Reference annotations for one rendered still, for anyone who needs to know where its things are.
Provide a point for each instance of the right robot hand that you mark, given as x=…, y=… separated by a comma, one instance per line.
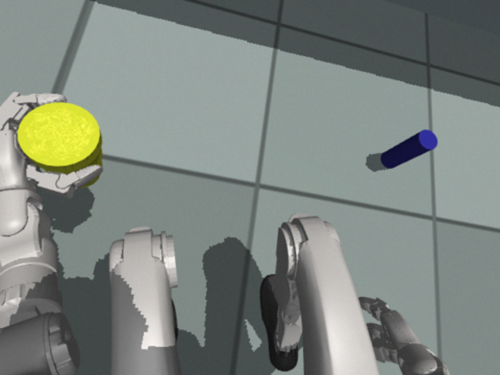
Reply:
x=394, y=333

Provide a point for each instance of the right robot arm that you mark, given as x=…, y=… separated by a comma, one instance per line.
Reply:
x=417, y=359

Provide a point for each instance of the left robot arm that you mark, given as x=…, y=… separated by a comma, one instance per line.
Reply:
x=35, y=335

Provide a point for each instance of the left robot hand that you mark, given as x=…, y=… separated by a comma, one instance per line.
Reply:
x=16, y=169

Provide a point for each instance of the right robot foot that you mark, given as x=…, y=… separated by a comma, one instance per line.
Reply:
x=283, y=361

